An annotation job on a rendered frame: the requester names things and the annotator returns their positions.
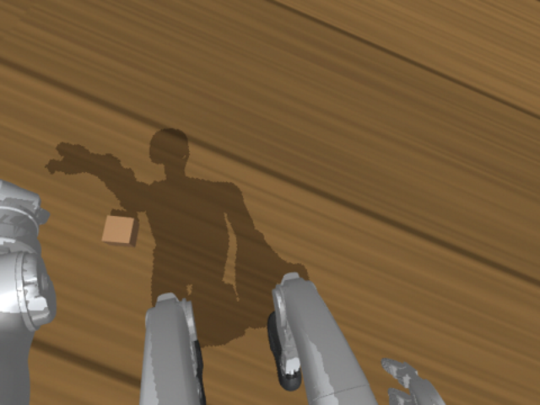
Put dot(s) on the right robot hand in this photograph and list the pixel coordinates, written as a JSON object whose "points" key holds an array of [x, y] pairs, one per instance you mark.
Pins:
{"points": [[422, 392]]}

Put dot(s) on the right robot foot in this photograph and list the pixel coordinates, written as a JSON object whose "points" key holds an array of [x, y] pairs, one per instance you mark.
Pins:
{"points": [[288, 382]]}

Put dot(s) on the cube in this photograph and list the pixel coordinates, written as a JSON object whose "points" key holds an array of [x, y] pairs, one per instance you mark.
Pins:
{"points": [[120, 231]]}

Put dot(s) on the left robot arm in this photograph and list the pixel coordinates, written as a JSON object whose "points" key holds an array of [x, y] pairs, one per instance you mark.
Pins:
{"points": [[27, 295]]}

